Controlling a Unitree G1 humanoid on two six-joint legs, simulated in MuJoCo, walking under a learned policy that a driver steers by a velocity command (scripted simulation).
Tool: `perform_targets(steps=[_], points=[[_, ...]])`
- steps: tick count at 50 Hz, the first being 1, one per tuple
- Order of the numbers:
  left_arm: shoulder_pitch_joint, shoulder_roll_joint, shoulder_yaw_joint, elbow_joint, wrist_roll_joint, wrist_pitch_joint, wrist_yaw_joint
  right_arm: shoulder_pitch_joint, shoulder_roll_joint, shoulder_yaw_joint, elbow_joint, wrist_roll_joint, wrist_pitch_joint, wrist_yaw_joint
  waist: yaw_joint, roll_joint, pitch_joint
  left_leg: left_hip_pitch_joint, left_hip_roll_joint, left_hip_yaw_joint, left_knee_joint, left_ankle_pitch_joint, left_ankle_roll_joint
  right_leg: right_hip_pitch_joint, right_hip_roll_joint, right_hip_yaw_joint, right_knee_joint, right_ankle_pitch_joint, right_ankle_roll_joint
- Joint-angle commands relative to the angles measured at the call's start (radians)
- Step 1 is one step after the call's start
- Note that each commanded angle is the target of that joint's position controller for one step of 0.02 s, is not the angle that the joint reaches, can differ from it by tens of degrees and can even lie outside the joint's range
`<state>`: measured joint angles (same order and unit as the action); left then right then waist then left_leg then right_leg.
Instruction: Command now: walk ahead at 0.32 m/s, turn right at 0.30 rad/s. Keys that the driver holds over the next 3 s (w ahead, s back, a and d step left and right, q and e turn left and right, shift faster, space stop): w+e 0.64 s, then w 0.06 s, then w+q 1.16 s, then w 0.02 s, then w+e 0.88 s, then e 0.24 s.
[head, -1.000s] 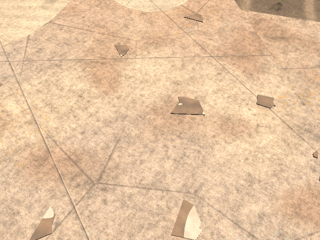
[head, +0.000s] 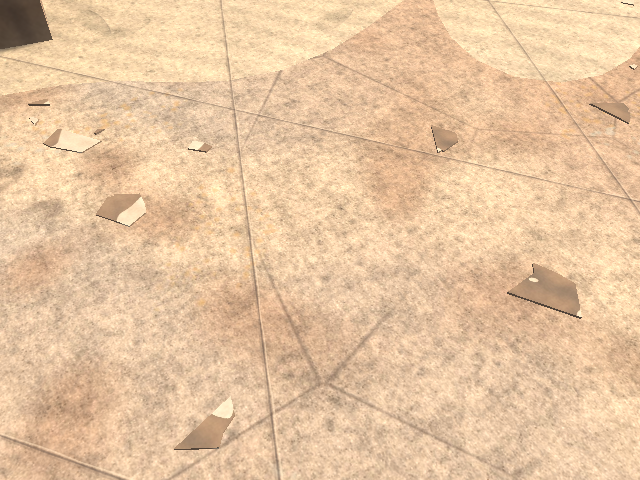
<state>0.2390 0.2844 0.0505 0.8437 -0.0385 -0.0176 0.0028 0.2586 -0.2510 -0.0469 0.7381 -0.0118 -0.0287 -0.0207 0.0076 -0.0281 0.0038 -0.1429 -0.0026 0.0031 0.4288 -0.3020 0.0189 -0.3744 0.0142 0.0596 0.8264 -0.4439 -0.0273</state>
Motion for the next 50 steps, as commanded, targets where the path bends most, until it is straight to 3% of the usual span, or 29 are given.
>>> perform_targets(steps=[1, 3, 6, 9, 13, 15, 16, 17, 18, 19, 20, 21, 22, 23, 25, 27, 30, 33, 37, 40, 42, 43, 44, 45, 46, 47, 48, 49, 50], points=[[-0.114, 0.128, 0.042, -0.095, -0.001, -0.034, -0.004, 0.048, -0.143, -0.046, -0.023, 0.014, -0.05, -0.008, -0.055, 0.196, 0.115, 0.244, 0.314, -0.342, -0.308, -0.188, 0.149, -0.479, -0.069, 0.077, 0.2, 0.065, -0.009], [-0.122, 0.088, 0.035, -0.091, 0.004, -0.036, -0.014, 0.054, -0.126, -0.043, -0.019, 0.004, -0.061, -0.009, -0.057, 0.154, 0.109, 0.221, 0.278, -0.202, -0.316, 0.019, 0.127, -0.46, -0.077, 0.058, 0.214, 0.182, 0.007], [-0.153, 0.054, 0.021, -0.115, 0.009, -0.03, -0.033, 0.06, -0.139, -0.052, -0.011, 0.0, -0.062, -0.007, -0.064, 0.135, 0.098, 0.172, 0.255, -0.058, -0.329, 0.149, 0.13, -0.416, -0.096, 0.006, 0.124, 0.297, 0.047], [-0.225, 0.033, 0.004, -0.162, 0.016, -0.027, -0.051, 0.076, -0.172, -0.063, 0.004, 0.01, -0.06, -0.005, -0.084, 0.129, 0.121, 0.115, 0.256, 0.037, -0.334, 0.206, 0.129, -0.342, -0.105, -0.043, -0.025, 0.375, 0.055], [-0.274, 0.053, 0.001, -0.21, 0.013, -0.023, -0.073, 0.108, -0.208, -0.077, 0.027, 0.03, -0.052, 0.0, -0.082, 0.111, 0.143, 0.146, 0.296, 0.1, -0.308, 0.259, 0.116, -0.273, -0.091, -0.098, -0.143, 0.332, -0.004], [-0.236, 0.084, 0.016, -0.222, 0.013, -0.02, -0.076, 0.1, -0.232, -0.083, 0.029, 0.034, -0.042, 0.001, -0.039, 0.128, 0.098, 0.179, 0.301, 0.142, -0.189, 0.591, 0.097, -0.169, -0.037, -0.148, -0.169, 0.26, -0.051], [-0.139, 0.117, 0.036, -0.205, 0.012, -0.018, -0.073, 0.091, -0.244, -0.084, 0.027, 0.035, -0.034, 0.0, 0.022, 0.135, 0.025, 0.171, 0.287, 0.176, -0.038, 0.807, 0.078, -0.026, 0.013, -0.181, -0.181, 0.248, -0.078], [0.025, 0.171, 0.07, -0.161, 0.007, -0.013, -0.063, 0.092, -0.237, -0.078, 0.021, 0.036, -0.029, -0.004, 0.108, 0.116, -0.08, 0.098, 0.249, 0.211, 0.179, 0.905, 0.045, 0.215, 0.066, -0.193, -0.209, 0.273, -0.114], [0.192, 0.24, 0.103, -0.123, 0.001, -0.001, -0.043, 0.103, -0.211, -0.063, 0.002, 0.02, -0.037, -0.008, 0.181, 0.04, -0.17, -0.141, 0.211, 0.206, 0.469, 0.669, -0.003, 0.519, 0.006, -0.044, -0.214, 0.264, -0.159], [0.177, 0.353, 0.113, -0.133, -0.001, -0.006, -0.032, 0.19, -0.054, -0.015, -0.063, -0.011, -0.059, 0.001, 0.055, -0.274, -0.29, -0.515, 0.012, 0.122, 0.85, -0.25, -0.07, 0.756, -0.284, 0.592, -0.389, -0.067, -0.342], [0.181, 0.272, 0.086, -0.169, 0.006, -0.025, -0.037, 0.086, -0.139, -0.024, -0.068, 0.028, -0.094, 0.008, 0.124, -0.136, -0.38, -0.582, -0.004, -0.116, 0.957, -0.281, -0.049, 0.767, -0.34, 0.813, -0.555, -0.183, -0.357], [0.145, 0.221, 0.071, -0.152, 0.017, -0.04, -0.041, -0.005, -0.191, -0.039, -0.1, 0.065, -0.109, 0.013, 0.125, -0.093, -0.219, -0.674, 0.034, -0.103, 0.958, -0.183, -0.028, 0.67, -0.326, 0.681, -0.581, -0.098, -0.309], [0.095, 0.204, 0.064, -0.157, 0.017, -0.049, -0.041, -0.022, -0.182, -0.033, -0.103, 0.053, -0.121, 0.007, 0.085, -0.024, -0.13, -0.647, 0.081, -0.098, 0.886, -0.096, -0.007, 0.527, -0.286, 0.562, -0.572, 0.019, -0.281], [0.023, 0.175, 0.056, -0.17, 0.023, -0.052, -0.038, -0.02, -0.181, -0.037, -0.093, 0.024, -0.124, 0.0, 0.04, 0.011, -0.077, -0.588, 0.114, -0.098, 0.807, -0.036, -0.007, 0.391, -0.245, 0.46, -0.566, 0.139, -0.26], [-0.047, 0.144, 0.046, -0.205, 0.042, -0.054, -0.032, 0.02, -0.182, -0.045, -0.086, 0.01, -0.103, 0.003, -0.02, -0.028, -0.053, -0.479, 0.139, -0.108, 0.737, 0.024, -0.012, 0.242, -0.192, 0.364, -0.608, 0.261, -0.257], [-0.041, 0.143, 0.046, -0.199, 0.03, -0.06, -0.025, 0.023, -0.16, -0.042, -0.087, -0.002, -0.081, 0.005, -0.031, -0.021, -0.028, -0.464, 0.135, -0.087, 0.669, 0.053, -0.04, 0.169, -0.174, 0.3, -0.634, 0.358, -0.27], [0.007, 0.161, 0.05, -0.178, 0.025, -0.061, -0.007, -0.088, -0.135, -0.032, -0.127, -0.01, -0.071, 0.003, -0.003, -0.009, 0.023, -0.513, 0.111, -0.068, 0.492, 0.211, -0.081, 0.128, -0.134, 0.234, -0.646, 0.419, -0.252], [0.049, 0.164, 0.05, -0.157, 0.018, -0.052, 0.005, -0.199, -0.101, -0.017, -0.151, -0.004, -0.083, 0.014, 0.041, -0.031, 0.029, -0.454, 0.064, -0.053, 0.248, 0.395, -0.089, 0.119, -0.09, 0.182, -0.619, 0.398, -0.202], [0.131, 0.156, 0.043, -0.112, 0.014, -0.049, 0.008, -0.294, -0.102, -0.01, -0.167, 0.015, -0.103, 0.045, 0.094, -0.045, 0.039, -0.416, 0.045, -0.039, 0.105, 0.485, -0.062, 0.21, -0.139, 0.202, -0.586, 0.376, -0.192], [0.166, 0.165, 0.045, -0.088, 0.025, -0.038, 0.01, -0.312, -0.124, -0.015, -0.18, 0.019, -0.106, 0.06, 0.094, -0.059, 0.044, -0.482, 0.04, -0.029, 0.066, 0.353, -0.005, 0.385, -0.212, 0.228, -0.523, 0.523, -0.179], [0.154, 0.178, 0.048, -0.083, 0.026, -0.03, 0.011, -0.251, -0.148, -0.026, -0.172, 0.022, -0.104, 0.06, 0.054, -0.077, 0.012, -0.407, 0.006, 0.007, 0.053, 0.233, 0.043, 0.451, -0.213, 0.195, -0.434, 0.816, -0.155], [0.136, 0.179, 0.046, -0.086, 0.031, -0.026, 0.012, -0.143, -0.174, -0.041, -0.144, 0.022, -0.104, 0.056, -0.008, -0.075, -0.064, -0.259, -0.031, 0.039, 0.032, 0.243, 0.078, 0.454, -0.181, 0.152, -0.306, 1.022, -0.138], [0.114, 0.165, 0.035, -0.101, 0.04, -0.025, 0.014, 0.012, -0.21, -0.054, -0.114, 0.016, -0.102, 0.053, -0.087, -0.059, -0.189, -0.007, 0.026, -0.024, 0.06, 0.312, 0.134, 0.36, -0.144, 0.107, -0.106, 1.028, -0.111], [0.203, 0.102, 0.014, -0.123, 0.05, -0.036, 0.012, 0.141, -0.296, -0.075, -0.1, -0.001, -0.1, 0.054, -0.081, 0.129, -0.356, 0.392, 0.242, -0.398, 0.082, 0.288, 0.284, 0.028, -0.017, 0.054, 0.25, 0.683, -0.043], [0.231, 0.081, 0.0, -0.116, 0.048, -0.052, 0.006, 0.185, -0.257, -0.071, -0.067, 0.029, -0.091, 0.062, -0.078, 0.322, -0.391, 0.546, 0.358, -0.759, -0.074, 0.123, 0.371, -0.237, 0.095, 0.041, 0.483, -0.055, 0.01], [0.137, 0.161, 0.015, -0.145, 0.029, -0.071, -0.004, 0.143, -0.191, -0.05, -0.077, 0.045, -0.084, 0.059, -0.095, 0.207, -0.263, 0.48, 0.337, -0.739, -0.118, -0.04, 0.319, -0.362, 0.025, 0.102, 0.538, -0.046, -0.001], [0.029, 0.162, 0.013, -0.174, 0.012, -0.087, -0.012, 0.086, -0.172, -0.043, -0.094, 0.031, -0.074, 0.053, -0.095, 0.112, -0.14, 0.346, 0.298, -0.613, -0.138, -0.016, 0.283, -0.386, -0.017, 0.082, 0.512, 0.024, -0.007], [-0.03, 0.145, 0.009, -0.191, 0.026, -0.098, -0.016, 0.049, -0.165, -0.04, -0.097, 0.019, -0.067, 0.052, -0.07, 0.03, -0.034, 0.204, 0.254, -0.522, -0.167, 0.09, 0.269, -0.384, -0.044, 0.059, 0.429, 0.072, -0.007], [-0.032, 0.142, 0.014, -0.193, 0.045, -0.101, -0.015, 0.03, -0.152, -0.034, -0.104, 0.012, -0.067, 0.048, -0.041, 0.021, -0.017, 0.133, 0.222, -0.468, -0.184, 0.186, 0.257, -0.341, -0.074, 0.058, 0.345, 0.115, -0.001]])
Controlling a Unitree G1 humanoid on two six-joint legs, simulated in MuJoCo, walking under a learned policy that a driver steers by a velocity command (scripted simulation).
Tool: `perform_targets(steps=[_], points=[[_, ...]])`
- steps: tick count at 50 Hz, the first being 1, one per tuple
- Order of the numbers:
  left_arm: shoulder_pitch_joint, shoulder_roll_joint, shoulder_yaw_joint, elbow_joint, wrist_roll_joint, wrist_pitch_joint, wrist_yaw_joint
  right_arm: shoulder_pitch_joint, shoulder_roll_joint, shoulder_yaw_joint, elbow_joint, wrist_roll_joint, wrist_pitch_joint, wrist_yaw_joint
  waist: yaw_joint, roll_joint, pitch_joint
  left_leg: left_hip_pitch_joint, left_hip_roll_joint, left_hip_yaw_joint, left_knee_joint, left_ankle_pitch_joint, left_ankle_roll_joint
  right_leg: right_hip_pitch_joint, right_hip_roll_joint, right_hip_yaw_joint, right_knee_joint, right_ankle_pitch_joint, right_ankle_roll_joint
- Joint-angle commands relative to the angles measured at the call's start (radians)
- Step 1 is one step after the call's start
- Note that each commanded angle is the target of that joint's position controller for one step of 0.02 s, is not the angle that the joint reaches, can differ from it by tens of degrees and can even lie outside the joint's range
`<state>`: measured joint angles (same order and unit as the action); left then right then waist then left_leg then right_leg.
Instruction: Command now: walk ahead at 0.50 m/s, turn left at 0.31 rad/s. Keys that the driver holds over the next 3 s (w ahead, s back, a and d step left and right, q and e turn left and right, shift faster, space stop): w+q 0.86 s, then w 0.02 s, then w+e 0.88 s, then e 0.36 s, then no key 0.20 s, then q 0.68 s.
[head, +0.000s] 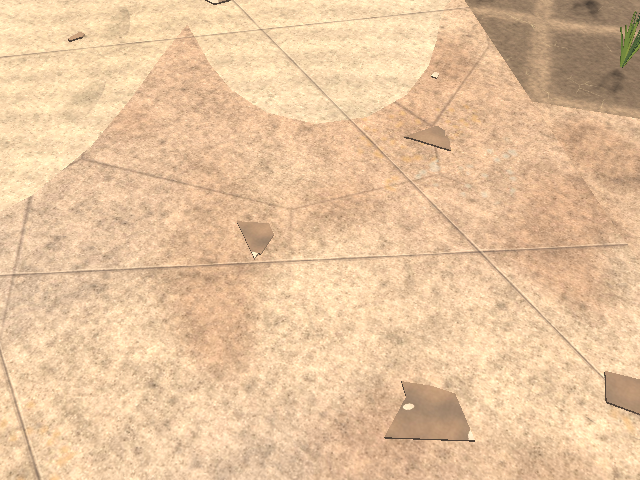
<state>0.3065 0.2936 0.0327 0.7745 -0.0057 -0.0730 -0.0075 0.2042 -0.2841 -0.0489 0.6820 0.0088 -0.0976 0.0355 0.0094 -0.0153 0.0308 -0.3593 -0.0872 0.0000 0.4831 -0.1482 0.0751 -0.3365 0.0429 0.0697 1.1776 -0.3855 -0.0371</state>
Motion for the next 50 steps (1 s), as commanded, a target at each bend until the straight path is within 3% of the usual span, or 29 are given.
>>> perform_targets(steps=[1, 4, 8, 12, 14, 16, 17, 18, 19, 20, 21, 22, 23, 24, 26, 28, 34, 38, 40, 41, 42, 43, 44, 45, 46, 47, 48, 49, 50], points=[[-0.084, 0.119, 0.031, -0.125, 0.02, -0.045, -0.005, 0.074, -0.118, -0.03, -0.053, -0.011, 0.004, -0.01, -0.02, 0.035, -0.042, 0.304, 0.277, -0.435, -0.256, 0.101, 0.201, -0.335, -0.111, 0.039, -0.057, 0.074, 0.022], [-0.08, 0.085, 0.021, -0.128, 0.027, -0.031, 0.001, 0.075, -0.136, -0.037, -0.044, 0.004, 0.007, -0.023, 0.001, 0.08, -0.042, 0.21, 0.244, -0.349, -0.28, 0.215, 0.213, -0.289, -0.108, 0.002, -0.215, 0.089, 0.075], [-0.244, 0.047, 0.004, -0.164, 0.022, -0.032, 0.0, 0.122, -0.177, -0.052, -0.019, 0.014, 0.023, -0.045, -0.051, 0.089, -0.02, 0.097, 0.177, -0.262, -0.273, 0.187, 0.156, -0.181, -0.061, -0.017, -0.515, 0.366, 0.108], [-0.331, 0.071, 0.015, -0.186, 0.004, -0.043, -0.01, 0.189, -0.173, -0.054, 0.006, 0.024, 0.042, -0.053, -0.077, 0.103, -0.03, 0.136, 0.196, -0.332, -0.213, 0.087, 0.12, -0.101, -0.024, 0.012, -0.651, 0.451, 0.099], [-0.329, 0.098, 0.029, -0.188, -0.001, -0.049, -0.012, 0.188, -0.169, -0.056, 0.007, 0.024, 0.049, -0.057, -0.061, 0.121, -0.032, 0.189, 0.219, -0.392, -0.162, 0.056, 0.103, -0.073, -0.028, 0.032, -0.69, 0.392, 0.077], [-0.245, 0.123, 0.047, -0.168, -0.003, -0.057, -0.009, 0.165, -0.157, -0.055, 0.0, 0.02, 0.057, -0.057, -0.007, 0.137, -0.053, 0.191, 0.208, -0.412, -0.079, 0.081, 0.076, 0.047, -0.035, 0.015, -0.74, 0.338, 0.036], [-0.15, 0.152, 0.062, -0.152, 0.005, -0.06, -0.001, 0.158, -0.123, -0.043, -0.01, 0.014, 0.056, -0.054, 0.042, 0.122, -0.122, 0.153, 0.159, -0.375, 0.049, 0.102, 0.046, 0.207, -0.081, 0.036, -0.752, 0.319, -0.001], [0.007, 0.209, 0.079, -0.139, 0.017, -0.059, 0.008, 0.168, -0.058, -0.02, -0.032, -0.005, 0.053, -0.051, 0.098, 0.0, -0.266, 0.028, 0.092, -0.286, 0.333, -0.073, 0.009, 0.458, -0.261, 0.208, -0.735, 0.252, -0.066], [0.066, 0.277, 0.095, -0.103, 0.022, -0.041, 0.003, 0.314, -0.009, -0.002, -0.06, 0.025, 0.044, -0.05, 0.029, -0.318, -0.359, -0.305, -0.016, -0.166, 0.628, -0.468, -0.044, 0.707, -0.465, 0.661, -0.821, 0.052, -0.229], [0.044, 0.184, 0.079, -0.112, 0.004, -0.037, -0.002, 0.299, -0.116, -0.021, -0.031, 0.039, 0.045, -0.055, 0.05, -0.21, -0.278, -0.422, 0.07, -0.183, 0.76, -0.424, -0.06, 0.647, -0.463, 0.717, -0.867, -0.142, -0.22], [0.005, 0.124, 0.063, -0.119, 0.001, -0.033, 0.001, 0.191, -0.166, -0.037, -0.04, 0.031, 0.051, -0.055, 0.074, -0.115, -0.155, -0.442, 0.101, -0.166, 0.788, -0.326, -0.066, 0.534, -0.413, 0.547, -0.878, -0.099, -0.175], [-0.041, 0.106, 0.054, -0.12, 0.01, -0.03, 0.0, 0.14, -0.158, -0.038, -0.048, 0.018, 0.055, -0.056, 0.058, -0.056, -0.092, -0.408, 0.133, -0.142, 0.771, -0.254, -0.074, 0.421, -0.367, 0.416, -0.895, 0.043, -0.152], [-0.069, 0.084, 0.048, -0.111, 0.014, -0.028, 0.0, 0.105, -0.146, -0.041, -0.06, 0.009, 0.056, -0.052, 0.042, -0.058, -0.044, -0.393, 0.156, -0.139, 0.731, -0.208, -0.078, 0.344, -0.328, 0.327, -0.918, 0.146, -0.144], [-0.082, 0.075, 0.044, -0.104, 0.02, -0.029, 0.002, 0.103, -0.128, -0.041, -0.066, 0.014, 0.06, -0.044, 0.022, -0.086, -0.027, -0.355, 0.18, -0.133, 0.708, -0.179, -0.079, 0.289, -0.301, 0.252, -0.942, 0.21, -0.134], [-0.081, 0.076, 0.048, -0.086, 0.015, -0.037, 0.002, 0.097, -0.087, -0.033, -0.076, 0.021, 0.069, -0.036, 0.011, -0.098, -0.019, -0.336, 0.194, -0.107, 0.675, -0.153, -0.083, 0.246, -0.285, 0.16, -0.982, 0.289, -0.144], [-0.074, 0.103, 0.058, -0.065, 0.01, -0.043, 0.003, 0.06, -0.069, -0.026, -0.097, 0.014, 0.074, -0.033, 0.009, -0.073, -0.004, -0.365, 0.204, -0.102, 0.615, -0.11, -0.094, 0.24, -0.297, 0.099, -1.01, 0.366, -0.162], [-0.055, 0.155, 0.067, -0.02, 0.005, -0.031, 0.009, -0.091, -0.045, -0.009, -0.135, 0.013, 0.057, -0.003, 0.054, -0.036, 0.023, -0.326, 0.19, -0.038, 0.301, 0.162, -0.082, 0.276, -0.271, -0.105, -1.021, 0.496, -0.131], [0.004, 0.188, 0.075, 0.016, -0.012, -0.011, 0.01, -0.196, -0.048, -0.008, -0.183, 0.019, 0.055, 0.021, 0.078, -0.034, 0.05, -0.313, 0.165, 0.016, 0.176, 0.133, -0.043, 0.376, -0.303, -0.165, -0.986, 0.57, -0.105], [0.005, 0.213, 0.082, 0.02, -0.019, 0.002, 0.015, -0.188, -0.073, -0.02, -0.196, 0.015, 0.058, 0.028, 0.049, -0.056, 0.026, -0.244, 0.12, 0.062, 0.146, 0.039, -0.005, 0.421, -0.312, -0.204, -0.898, 0.821, -0.084], [0.006, 0.231, 0.087, 0.019, -0.022, 0.009, 0.02, -0.15, -0.096, -0.032, -0.194, 0.011, 0.063, 0.027, 0.019, -0.077, -0.01, -0.171, 0.083, 0.09, 0.145, -0.014, 0.016, 0.436, -0.311, -0.223, -0.813, 0.996, -0.073], [0.001, 0.243, 0.09, 0.017, -0.024, 0.017, 0.025, -0.052, -0.131, -0.052, -0.174, 0.009, 0.068, 0.024, -0.043, -0.079, -0.07, -0.036, 0.042, 0.11, 0.121, -0.032, 0.046, 0.42, -0.3, -0.245, -0.665, 1.112, -0.059], [-0.006, 0.227, 0.083, 0.009, -0.024, 0.019, 0.03, 0.117, -0.182, -0.084, -0.131, 0.013, 0.074, 0.011, -0.135, -0.051, -0.154, 0.218, 0.016, 0.093, 0.061, 0.033, 0.086, 0.304, -0.268, -0.268, -0.449, 1.061, -0.028], [0.042, 0.142, 0.052, -0.009, 0.016, 0.01, 0.027, 0.239, -0.257, -0.105, -0.104, 0.018, 0.086, -0.013, -0.15, 0.126, -0.25, 0.54, 0.205, -0.185, 0.066, 0.08, 0.152, 0.014, -0.21, -0.265, -0.13, 0.491, 0.01], [0.108, 0.064, 0.015, -0.052, 0.018, -0.018, 0.008, 0.18, -0.302, -0.097, -0.137, 0.019, 0.071, -0.012, -0.057, 0.311, -0.403, 0.787, 0.448, -0.773, -0.099, -0.125, 0.351, -0.341, -0.017, -0.119, 0.187, -0.197, 0.047], [0.019, 0.176, 0.043, -0.035, -0.021, -0.042, -0.008, 0.202, -0.194, -0.069, -0.131, 0.007, 0.062, -0.005, -0.135, 0.137, -0.402, 0.75, 0.447, -0.73, -0.168, -0.178, 0.298, -0.418, -0.077, 0.022, 0.227, -0.144, 0.032], [-0.06, 0.178, 0.043, -0.066, -0.051, -0.049, -0.013, 0.168, -0.17, -0.058, -0.12, -0.003, 0.051, -0.004, -0.126, 0.113, -0.252, 0.615, 0.418, -0.57, -0.172, -0.103, 0.256, -0.447, -0.112, 0.0, 0.193, -0.075, 0.016], [-0.078, 0.153, 0.036, -0.062, -0.041, -0.048, -0.006, 0.108, -0.149, -0.049, -0.109, -0.002, 0.042, -0.002, -0.079, 0.025, -0.158, 0.457, 0.376, -0.442, -0.18, 0.021, 0.22, -0.411, -0.162, -0.008, 0.109, -0.002, 0.018], [-0.073, 0.152, 0.04, -0.049, -0.023, -0.038, -0.001, 0.058, -0.114, -0.038, -0.107, -0.008, 0.034, -0.003, -0.046, 0.038, -0.119, 0.354, 0.34, -0.352, -0.197, 0.12, 0.201, -0.355, -0.191, -0.004, 0.039, 0.04, 0.025], [-0.035, 0.146, 0.041, -0.034, -0.021, -0.023, -0.003, 0.033, -0.102, -0.032, -0.105, -0.018, 0.026, -0.005, -0.015, 0.066, -0.099, 0.273, 0.319, -0.295, -0.23, 0.163, 0.192, -0.289, -0.207, 0.003, 0.019, 0.075, 0.032]])
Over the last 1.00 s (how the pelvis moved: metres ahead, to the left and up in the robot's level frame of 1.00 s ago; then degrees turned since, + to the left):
0.51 -0.17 -0.01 -22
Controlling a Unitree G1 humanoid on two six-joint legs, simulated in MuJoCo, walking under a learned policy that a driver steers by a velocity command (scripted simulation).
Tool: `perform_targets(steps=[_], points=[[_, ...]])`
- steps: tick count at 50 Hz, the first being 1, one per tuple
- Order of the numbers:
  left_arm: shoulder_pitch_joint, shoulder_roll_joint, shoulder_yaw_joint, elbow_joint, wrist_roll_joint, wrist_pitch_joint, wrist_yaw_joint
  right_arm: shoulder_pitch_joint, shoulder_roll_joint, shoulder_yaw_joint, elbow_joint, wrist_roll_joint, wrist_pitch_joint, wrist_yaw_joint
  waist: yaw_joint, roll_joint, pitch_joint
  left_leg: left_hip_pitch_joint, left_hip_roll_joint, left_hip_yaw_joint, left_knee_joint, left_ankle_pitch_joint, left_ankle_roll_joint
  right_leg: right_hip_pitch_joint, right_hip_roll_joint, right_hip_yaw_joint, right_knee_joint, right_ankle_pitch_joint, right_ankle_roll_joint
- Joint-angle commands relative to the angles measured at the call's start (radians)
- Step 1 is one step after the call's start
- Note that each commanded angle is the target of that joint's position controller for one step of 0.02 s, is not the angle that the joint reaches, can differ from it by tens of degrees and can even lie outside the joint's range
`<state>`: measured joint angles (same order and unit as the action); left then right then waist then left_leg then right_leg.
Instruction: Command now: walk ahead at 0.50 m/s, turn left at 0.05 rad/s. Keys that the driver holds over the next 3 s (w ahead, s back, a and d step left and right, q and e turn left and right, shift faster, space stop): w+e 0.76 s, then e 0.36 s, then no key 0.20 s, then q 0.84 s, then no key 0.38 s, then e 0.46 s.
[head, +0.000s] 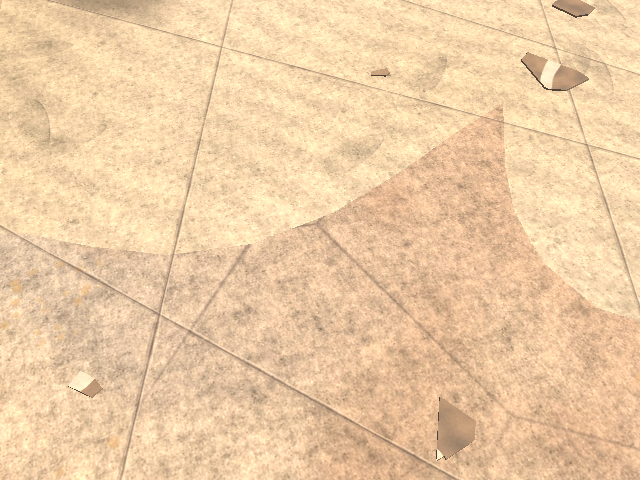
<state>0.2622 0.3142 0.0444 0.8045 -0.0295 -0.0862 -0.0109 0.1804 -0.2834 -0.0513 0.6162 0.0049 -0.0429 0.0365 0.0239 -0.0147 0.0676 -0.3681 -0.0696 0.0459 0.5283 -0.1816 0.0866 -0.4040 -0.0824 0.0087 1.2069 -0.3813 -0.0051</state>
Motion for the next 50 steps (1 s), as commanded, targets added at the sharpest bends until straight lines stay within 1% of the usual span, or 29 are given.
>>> perform_targets(steps=[1, 4, 7, 10, 15, 18, 19, 20, 21, 22, 23, 24, 25, 26, 27, 28, 31, 35, 38, 39, 41, 43, 44, 45, 46, 47, 48, 49, 50], points=[[0.038, 0.109, 0.028, -0.048, 0.004, 0.004, 0.001, 0.047, -0.102, -0.031, -0.03, -0.015, -0.038, -0.006, -0.014, 0.073, -0.131, 0.239, 0.296, -0.305, -0.308, 0.219, 0.183, -0.188, -0.082, 0.061, -0.029, 0.095, 0.011], [0.013, 0.073, 0.022, -0.047, 0.007, 0.032, 0.009, 0.053, -0.118, -0.038, 0.014, -0.02, -0.062, -0.01, -0.009, 0.056, -0.071, 0.185, 0.287, -0.182, -0.373, 0.278, 0.174, -0.229, -0.077, 0.072, -0.114, 0.198, 0.04], [-0.051, 0.057, 0.021, -0.062, 0.007, 0.028, 0.005, 0.066, -0.115, -0.036, 0.044, -0.025, -0.065, -0.023, -0.033, 0.058, -0.038, 0.215, 0.254, -0.065, -0.393, 0.28, 0.13, -0.271, -0.05, 0.092, -0.281, 0.385, 0.045], [-0.13, 0.032, 0.012, -0.084, 0.008, 0.018, -0.011, 0.077, -0.129, -0.039, 0.067, -0.02, -0.064, -0.03, -0.068, 0.059, -0.01, 0.24, 0.252, 0.007, -0.414, 0.254, 0.098, -0.24, -0.024, 0.048, -0.458, 0.523, 0.033], [-0.24, 0.019, 0.003, -0.151, 0.01, 0.016, -0.044, 0.146, -0.151, -0.052, 0.126, -0.001, -0.036, -0.038, -0.11, 0.046, 0.03, 0.443, 0.325, 0.044, -0.355, 0.349, 0.085, -0.327, -0.003, 0.007, -0.589, 0.432, -0.016], [-0.212, 0.047, 0.017, -0.18, 0.012, 0.021, -0.059, 0.124, -0.187, -0.063, 0.129, 0.007, -0.01, -0.054, -0.066, 0.089, -0.023, 0.514, 0.34, 0.079, -0.207, 0.728, 0.051, -0.244, 0.059, -0.068, -0.604, 0.265, -0.068], [-0.149, 0.073, 0.031, -0.174, 0.013, 0.026, -0.058, 0.114, -0.2, -0.066, 0.125, 0.007, -0.001, -0.062, -0.028, 0.11, -0.076, 0.514, 0.333, 0.095, -0.101, 0.894, 0.035, -0.147, 0.098, -0.099, -0.595, 0.215, -0.09], [-0.02, 0.115, 0.056, -0.149, 0.012, 0.028, -0.052, 0.099, -0.201, -0.064, 0.121, 0.008, 0.007, -0.069, 0.048, 0.102, -0.149, 0.46, 0.304, 0.125, 0.08, 0.951, 0.007, 0.037, 0.14, -0.113, -0.631, 0.235, -0.122], [0.144, 0.182, 0.087, -0.116, 0.008, 0.034, -0.037, 0.104, -0.183, -0.053, 0.109, 0.002, 0.003, -0.076, 0.128, 0.043, -0.242, 0.266, 0.263, 0.133, 0.343, 0.762, -0.033, 0.335, 0.101, -0.001, -0.667, 0.289, -0.173], [0.187, 0.297, 0.111, -0.114, 0.002, 0.034, -0.023, 0.219, -0.045, -0.008, 0.06, -0.031, -0.024, -0.058, 0.041, -0.221, -0.353, -0.199, 0.073, 0.097, 0.732, -0.11, -0.109, 0.735, -0.173, 0.526, -0.693, 0.206, -0.366], [0.207, 0.233, 0.091, -0.137, 0.004, 0.025, -0.025, 0.159, -0.085, -0.004, 0.059, -0.011, -0.064, -0.04, 0.091, -0.161, -0.493, -0.365, -0.007, -0.129, 0.892, -0.412, -0.109, 0.86, -0.259, 0.858, -0.861, 0.096, -0.444], [0.175, 0.177, 0.075, -0.133, 0.014, 0.02, -0.022, 0.056, -0.146, -0.021, 0.03, 0.031, -0.088, -0.026, 0.116, -0.099, -0.358, -0.452, 0.062, -0.172, 0.888, -0.332, -0.084, 0.784, -0.226, 0.699, -0.889, 0.114, -0.376], [0.116, 0.151, 0.068, -0.141, 0.011, 0.017, -0.019, 0.013, -0.139, -0.014, 0.014, 0.03, -0.102, -0.026, 0.082, -0.026, -0.251, -0.441, 0.107, -0.158, 0.8, -0.246, -0.071, 0.637, -0.182, 0.57, -0.891, 0.181, -0.335], [0.049, 0.125, 0.06, -0.153, 0.01, 0.019, -0.018, -0.004, -0.136, -0.017, 0.016, 0.004, -0.104, -0.033, 0.038, 0.025, -0.169, -0.395, 0.139, -0.144, 0.702, -0.203, -0.077, 0.487, -0.142, 0.475, -0.901, 0.295, -0.309], [0.009, 0.099, 0.049, -0.17, 0.019, 0.019, -0.013, 0.006, -0.146, -0.025, 0.018, -0.011, -0.096, -0.036, 0.003, 0.01, -0.138, -0.321, 0.161, -0.144, 0.648, -0.17, -0.086, 0.382, -0.112, 0.413, -0.925, 0.392, -0.3], [-0.012, 0.097, 0.048, -0.182, 0.025, 0.021, -0.011, 0.024, -0.141, -0.027, 0.017, -0.016, -0.084, -0.035, -0.021, -0.014, -0.124, -0.275, 0.164, -0.14, 0.617, -0.154, -0.1, 0.317, -0.093, 0.391, -0.946, 0.438, -0.302], [-0.014, 0.126, 0.056, -0.177, 0.019, 0.019, 0.005, 0.032, -0.101, -0.016, 0.02, -0.023, -0.056, -0.04, -0.04, -0.022, -0.096, -0.237, 0.159, -0.103, 0.476, -0.097, -0.15, 0.188, -0.059, 0.301, -0.975, 0.533, -0.302], [0.028, 0.149, 0.064, -0.155, 0.008, 0.032, 0.024, -0.122, -0.06, 0.003, -0.012, -0.019, -0.057, -0.037, 0.018, -0.06, -0.073, -0.157, 0.104, -0.086, 0.159, 0.181, -0.174, 0.114, 0.016, 0.227, -0.958, 0.422, -0.232], [0.081, 0.153, 0.066, -0.135, 0.002, 0.043, 0.028, -0.198, -0.078, -0.002, -0.03, -0.001, -0.068, -0.025, 0.051, -0.075, -0.077, -0.107, 0.069, -0.101, 0.035, 0.252, -0.168, 0.149, -0.005, 0.291, -0.924, 0.329, -0.21], [0.088, 0.149, 0.066, -0.129, 0.001, 0.048, 0.031, -0.205, -0.093, -0.009, -0.034, -0.003, -0.072, -0.023, 0.047, -0.079, -0.07, -0.105, 0.061, -0.114, -0.003, 0.237, -0.158, 0.181, -0.009, 0.318, -0.884, 0.354, -0.199], [0.085, 0.144, 0.068, -0.128, 0.005, 0.062, 0.038, -0.18, -0.122, -0.024, -0.029, -0.01, -0.081, -0.019, 0.026, -0.101, -0.085, -0.073, 0.045, -0.127, -0.049, 0.186, -0.129, 0.249, -0.017, 0.373, -0.785, 0.437, -0.166], [0.035, 0.119, 0.063, -0.152, 0.007, 0.07, 0.042, -0.073, -0.139, -0.039, -0.003, -0.021, -0.091, -0.024, -0.042, -0.108, -0.137, 0.08, 0.057, -0.107, -0.126, 0.262, -0.081, 0.247, 0.034, 0.371, -0.639, 0.508, -0.108], [0.028, 0.069, 0.047, -0.179, 0.019, 0.067, 0.041, 0.023, -0.184, -0.05, 0.001, -0.039, -0.093, -0.031, -0.081, -0.045, -0.255, 0.301, 0.19, -0.201, -0.085, 0.44, -0.022, 0.163, 0.09, 0.322, -0.436, 0.394, -0.063], [0.19, -0.005, 0.025, -0.177, 0.034, 0.064, 0.039, 0.086, -0.233, -0.056, 0.0, -0.055, -0.078, -0.037, -0.025, 0.222, -0.391, 0.62, 0.461, -0.491, -0.021, 0.778, 0.127, -0.095, 0.221, 0.21, -0.133, -0.27, 0.007], [0.278, 0.081, 0.032, -0.175, 0.012, 0.061, 0.034, 0.125, -0.221, -0.062, 0.022, -0.022, -0.056, -0.029, -0.018, 0.342, -0.481, 0.682, 0.568, -0.741, -0.063, 0.562, 0.219, -0.234, 0.177, 0.182, 0.071, -0.339, 0.033], [0.199, 0.15, 0.054, -0.161, 0.0, 0.074, 0.037, 0.075, -0.148, -0.044, -0.008, -0.018, -0.043, -0.035, -0.048, 0.204, -0.371, 0.587, 0.499, -0.628, -0.101, 0.423, 0.182, -0.283, 0.129, 0.183, 0.147, -0.248, 0.061], [0.098, 0.17, 0.062, -0.182, 0.002, 0.09, 0.042, 0.024, -0.108, -0.03, -0.015, -0.02, -0.029, -0.042, -0.06, 0.13, -0.278, 0.476, 0.443, -0.477, -0.115, 0.389, 0.141, -0.297, 0.104, 0.135, 0.143, -0.176, 0.076], [0.054, 0.164, 0.067, -0.191, 0.007, 0.107, 0.046, -0.019, -0.092, -0.021, -0.015, -0.022, -0.018, -0.044, -0.049, 0.101, -0.209, 0.367, 0.393, -0.378, -0.131, 0.417, 0.128, -0.279, 0.077, 0.117, 0.12, -0.143, 0.088], [0.049, 0.143, 0.067, -0.202, 0.006, 0.121, 0.046, -0.05, -0.093, -0.02, -0.006, -0.025, -0.011, -0.047, -0.022, 0.12, -0.163, 0.27, 0.36, -0.311, -0.157, 0.405, 0.119, -0.241, 0.051, 0.105, 0.069, -0.121, 0.089]])
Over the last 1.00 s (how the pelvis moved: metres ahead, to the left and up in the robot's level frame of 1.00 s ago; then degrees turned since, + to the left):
0.51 0.12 0.00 33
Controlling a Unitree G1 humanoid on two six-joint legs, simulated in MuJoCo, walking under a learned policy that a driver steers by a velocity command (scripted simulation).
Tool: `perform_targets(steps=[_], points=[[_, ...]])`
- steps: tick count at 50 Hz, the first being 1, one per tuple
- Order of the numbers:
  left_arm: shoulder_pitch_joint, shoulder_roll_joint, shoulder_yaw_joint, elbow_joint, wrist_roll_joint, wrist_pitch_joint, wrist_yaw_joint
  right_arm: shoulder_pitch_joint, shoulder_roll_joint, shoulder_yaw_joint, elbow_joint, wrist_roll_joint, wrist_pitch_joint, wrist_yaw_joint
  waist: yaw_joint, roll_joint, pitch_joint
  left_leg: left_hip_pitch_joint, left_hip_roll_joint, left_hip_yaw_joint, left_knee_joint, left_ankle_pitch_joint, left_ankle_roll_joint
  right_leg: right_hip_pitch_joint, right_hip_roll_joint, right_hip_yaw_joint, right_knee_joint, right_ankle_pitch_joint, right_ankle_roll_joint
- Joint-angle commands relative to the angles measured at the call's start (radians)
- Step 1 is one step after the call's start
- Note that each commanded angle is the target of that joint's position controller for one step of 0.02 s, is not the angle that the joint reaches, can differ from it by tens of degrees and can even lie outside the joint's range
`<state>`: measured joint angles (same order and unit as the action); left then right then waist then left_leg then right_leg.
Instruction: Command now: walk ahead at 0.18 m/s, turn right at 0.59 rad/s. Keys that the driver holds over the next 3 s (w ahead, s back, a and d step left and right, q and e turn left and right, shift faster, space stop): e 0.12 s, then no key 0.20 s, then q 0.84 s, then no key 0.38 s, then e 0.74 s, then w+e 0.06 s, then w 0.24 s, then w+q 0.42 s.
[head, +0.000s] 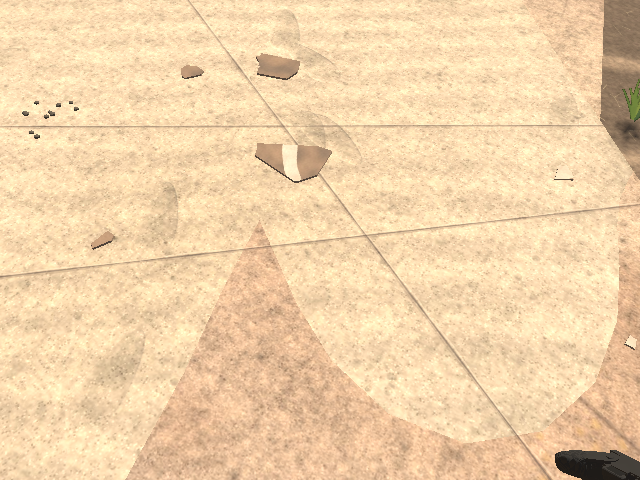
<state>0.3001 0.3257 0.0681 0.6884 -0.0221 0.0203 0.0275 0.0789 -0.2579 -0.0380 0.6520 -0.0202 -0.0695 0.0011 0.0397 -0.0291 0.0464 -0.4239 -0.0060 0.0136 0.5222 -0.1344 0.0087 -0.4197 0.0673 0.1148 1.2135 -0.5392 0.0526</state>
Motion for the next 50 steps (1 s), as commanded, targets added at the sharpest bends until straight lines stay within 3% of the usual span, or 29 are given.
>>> perform_targets(steps=[1, 3, 7, 11, 13, 14, 15, 16, 17, 18, 19, 22, 26, 31, 34, 36, 37, 38, 39, 40, 41, 42, 43, 46, 50], points=[[0.022, 0.096, 0.036, -0.086, -0.003, 0.025, 0.008, 0.04, -0.128, -0.037, -0.032, -0.005, 0.018, -0.012, -0.025, 0.16, -0.113, 0.245, 0.263, -0.21, -0.188, 0.351, 0.191, -0.167, -0.103, -0.033, 0.004, 0.057, 0.031], [0.018, 0.052, 0.025, -0.096, 0.0, 0.031, 0.009, 0.031, -0.146, -0.046, -0.014, -0.008, 0.017, -0.015, -0.022, 0.186, -0.116, 0.224, 0.266, -0.146, -0.221, 0.411, 0.216, -0.133, -0.104, -0.068, -0.09, 0.083, 0.035], [-0.04, 0.045, 0.018, -0.121, 0.011, 0.034, -0.005, 0.005, -0.18, -0.061, 0.005, 0.009, 0.034, -0.023, -0.032, 0.157, -0.173, 0.238, 0.305, -0.078, -0.239, 0.381, 0.236, -0.045, -0.134, -0.08, -0.274, 0.21, 0.02], [-0.093, 0.053, 0.018, -0.139, 0.017, 0.039, -0.022, 0.011, -0.202, -0.064, 0.036, 0.027, 0.049, -0.01, -0.047, 0.162, -0.147, 0.223, 0.306, -0.05, -0.232, 0.239, 0.223, 0.052, -0.109, -0.109, -0.446, 0.237, -0.015], [-0.09, 0.052, 0.02, -0.138, 0.019, 0.036, -0.029, 0.008, -0.209, -0.062, 0.054, 0.042, 0.054, -0.005, -0.033, 0.156, -0.136, 0.235, 0.301, -0.051, -0.188, 0.176, 0.196, 0.114, -0.09, -0.128, -0.591, 0.277, -0.043], [-0.067, 0.051, 0.021, -0.126, 0.022, 0.032, -0.031, 0.004, -0.199, -0.057, 0.063, 0.05, 0.057, -0.004, -0.015, 0.149, -0.133, 0.212, 0.282, -0.037, -0.146, 0.13, 0.166, 0.189, -0.071, -0.147, -0.705, 0.352, -0.066], [-0.057, 0.072, 0.027, -0.121, 0.026, 0.029, -0.028, 0.046, -0.164, -0.045, 0.088, 0.048, 0.057, -0.002, -0.015, 0.117, -0.129, 0.162, 0.244, -0.01, -0.091, 0.064, 0.109, 0.283, -0.075, -0.118, -0.801, 0.438, -0.093], [-0.05, 0.14, 0.039, -0.134, 0.031, 0.027, -0.016, 0.091, -0.098, -0.021, 0.092, 0.013, 0.053, 0.006, -0.046, -0.064, -0.165, 0.071, 0.159, 0.082, 0.08, -0.125, 0.012, 0.4, -0.244, 0.089, -0.859, 0.692, -0.14], [-0.117, 0.145, 0.023, -0.162, 0.057, 0.023, -0.01, 0.109, -0.057, -0.002, 0.075, -0.008, 0.052, 0.008, -0.078, -0.235, -0.161, -0.043, 0.063, 0.083, 0.178, -0.421, -0.063, 0.364, -0.42, 0.272, -0.876, 0.738, -0.297], [-0.115, 0.072, 0.006, -0.149, 0.068, 0.006, -0.015, 0.051, -0.124, -0.018, 0.08, 0.003, 0.061, 0.001, -0.017, -0.162, -0.16, -0.015, 0.087, -0.005, 0.286, -0.47, -0.084, 0.289, -0.41, 0.247, -0.893, 0.677, -0.347], [-0.136, 0.044, -0.006, -0.124, 0.071, -0.01, -0.019, 0.063, -0.141, -0.027, 0.091, 0.021, 0.068, 0.002, -0.038, -0.153, -0.141, -0.012, 0.091, -0.029, 0.323, -0.446, -0.086, 0.273, -0.367, 0.179, -0.89, 0.657, -0.318], [-0.201, 0.053, -0.003, -0.089, 0.056, -0.035, -0.018, 0.115, -0.153, -0.04, 0.143, 0.023, 0.089, -0.01, -0.06, -0.123, -0.12, 0.032, 0.088, -0.058, 0.357, -0.348, -0.101, 0.24, -0.313, 0.051, -0.866, 0.764, -0.257], [-0.2, 0.092, 0.019, -0.062, 0.042, -0.016, 0.001, 0.098, -0.147, -0.042, 0.128, 0.043, 0.097, -0.015, -0.036, -0.104, -0.115, 0.003, 0.061, -0.016, 0.365, -0.347, -0.105, 0.293, -0.336, 0.014, -0.835, 0.827, -0.291], [-0.216, 0.093, 0.032, -0.038, 0.037, 0.005, 0.015, 0.086, -0.125, -0.041, 0.101, 0.044, 0.114, -0.01, -0.023, -0.101, -0.12, 0.009, 0.066, 0.012, 0.314, -0.346, -0.085, 0.327, -0.387, 0.016, -0.834, 0.796, -0.31], [-0.246, 0.103, 0.04, -0.026, 0.024, 0.012, 0.02, 0.121, -0.123, -0.044, 0.1, 0.043, 0.117, 0.004, -0.049, -0.105, -0.128, 0.082, 0.051, 0.048, 0.194, -0.278, -0.051, 0.315, -0.387, -0.023, -0.801, 0.774, -0.281], [-0.259, 0.101, 0.044, -0.009, 0.004, 0.017, 0.023, 0.183, -0.127, -0.05, 0.116, 0.036, 0.116, 0.013, -0.088, -0.09, -0.125, 0.196, 0.021, 0.071, -0.019, -0.099, 0.001, 0.262, -0.347, -0.087, -0.719, 0.662, -0.207], [-0.208, 0.076, 0.043, 0.011, 0.005, 0.016, 0.021, 0.19, -0.179, -0.065, 0.11, 0.027, 0.113, 0.008, -0.073, 0.032, -0.107, 0.276, 0.071, -0.058, -0.135, 0.103, 0.052, 0.163, -0.275, -0.167, -0.581, 0.469, -0.117], [-0.231, 0.016, 0.026, -0.03, 0.055, 0.012, 0.017, 0.194, -0.309, -0.095, 0.089, 0.026, 0.107, -0.011, -0.041, 0.332, -0.085, 0.401, 0.324, -0.425, -0.158, 0.489, 0.196, -0.13, -0.111, -0.264, -0.316, 0.031, 0.005], [-0.35, 0.035, 0.029, -0.062, 0.046, 0.005, 0.024, 0.224, -0.304, -0.088, 0.074, -0.018, 0.087, 0.0, -0.127, 0.286, -0.114, 0.354, 0.414, -0.548, -0.205, 0.519, 0.352, -0.207, -0.035, -0.108, -0.119, -0.177, 0.012], [-0.339, 0.062, 0.04, -0.051, 0.026, 0.005, 0.025, 0.188, -0.282, -0.082, 0.068, -0.022, 0.064, 0.004, -0.102, 0.182, -0.105, 0.356, 0.371, -0.469, -0.205, 0.451, 0.336, -0.229, -0.062, -0.051, -0.036, -0.12, 0.002], [-0.309, 0.073, 0.047, -0.031, 0.019, 0.006, 0.027, 0.13, -0.26, -0.08, 0.061, 0.001, 0.053, -0.002, -0.068, 0.14, -0.085, 0.36, 0.308, -0.391, -0.191, 0.381, 0.276, -0.247, -0.08, -0.037, -0.035, -0.022, -0.004], [-0.289, 0.08, 0.053, -0.01, 0.024, 0.006, 0.033, 0.094, -0.229, -0.072, 0.053, 0.023, 0.053, -0.009, -0.055, 0.113, -0.08, 0.367, 0.273, -0.356, -0.185, 0.345, 0.232, -0.256, -0.09, -0.031, -0.058, 0.042, 0.0], [-0.277, 0.086, 0.057, -0.002, 0.029, 0.006, 0.036, 0.078, -0.208, -0.064, 0.049, 0.037, 0.056, -0.018, -0.045, 0.119, -0.086, 0.364, 0.25, -0.334, -0.185, 0.357, 0.214, -0.237, -0.092, -0.027, -0.067, 0.097, 0.009], [-0.248, 0.061, 0.053, 0.01, 0.018, -0.003, 0.032, 0.111, -0.197, -0.06, 0.043, 0.032, 0.066, -0.03, -0.047, 0.131, -0.121, 0.391, 0.215, -0.313, -0.185, 0.371, 0.214, -0.201, -0.065, -0.034, -0.1, 0.179, 0.031], [-0.272, 0.052, 0.048, 0.007, 0.017, -0.012, 0.03, 0.127, -0.222, -0.07, 0.038, 0.034, 0.079, -0.039, -0.067, 0.153, -0.101, 0.398, 0.197, -0.356, -0.19, 0.233, 0.211, -0.183, -0.058, -0.022, -0.29, 0.208, 0.051]])
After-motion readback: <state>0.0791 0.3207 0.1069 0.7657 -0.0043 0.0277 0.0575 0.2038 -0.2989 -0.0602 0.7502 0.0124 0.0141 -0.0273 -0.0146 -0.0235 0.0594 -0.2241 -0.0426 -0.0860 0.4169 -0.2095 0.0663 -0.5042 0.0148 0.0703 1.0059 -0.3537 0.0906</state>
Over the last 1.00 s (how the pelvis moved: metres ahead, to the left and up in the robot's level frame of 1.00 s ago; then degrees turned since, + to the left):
0.55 -0.11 0.00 -32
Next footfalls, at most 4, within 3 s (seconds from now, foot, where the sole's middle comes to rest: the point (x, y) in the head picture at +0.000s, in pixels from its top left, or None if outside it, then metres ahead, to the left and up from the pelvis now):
0.32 right None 0.10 -0.14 -0.77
0.74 left None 0.07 0.09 -0.77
1.26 right None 0.15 -0.12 -0.77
1.58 left None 0.03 0.11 -0.77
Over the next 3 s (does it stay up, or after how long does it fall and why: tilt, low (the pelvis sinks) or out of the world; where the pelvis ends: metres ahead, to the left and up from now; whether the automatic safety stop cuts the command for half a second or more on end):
stays up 0.31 -0.10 0.01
